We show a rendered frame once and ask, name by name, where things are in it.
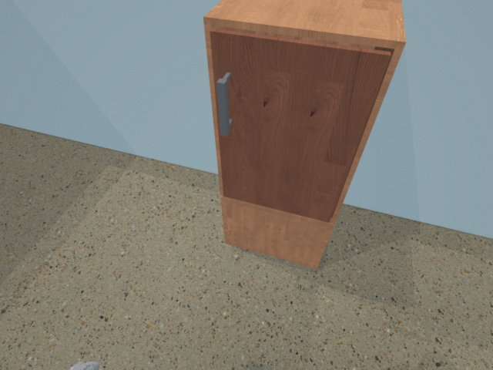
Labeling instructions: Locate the handle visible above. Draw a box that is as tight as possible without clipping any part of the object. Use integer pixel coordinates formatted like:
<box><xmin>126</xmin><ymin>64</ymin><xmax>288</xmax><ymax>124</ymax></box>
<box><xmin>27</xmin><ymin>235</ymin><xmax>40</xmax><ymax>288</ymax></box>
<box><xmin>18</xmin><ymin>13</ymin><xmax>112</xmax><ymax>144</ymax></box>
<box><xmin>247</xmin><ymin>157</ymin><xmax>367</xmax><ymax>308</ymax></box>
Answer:
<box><xmin>216</xmin><ymin>72</ymin><xmax>233</xmax><ymax>136</ymax></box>

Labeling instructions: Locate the cupboard door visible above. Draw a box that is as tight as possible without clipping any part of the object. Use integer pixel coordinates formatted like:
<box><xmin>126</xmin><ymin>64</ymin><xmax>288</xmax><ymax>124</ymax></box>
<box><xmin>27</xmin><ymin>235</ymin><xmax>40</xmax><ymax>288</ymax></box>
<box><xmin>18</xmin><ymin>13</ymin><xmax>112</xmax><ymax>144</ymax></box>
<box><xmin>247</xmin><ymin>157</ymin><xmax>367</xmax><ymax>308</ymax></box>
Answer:
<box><xmin>210</xmin><ymin>29</ymin><xmax>391</xmax><ymax>223</ymax></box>

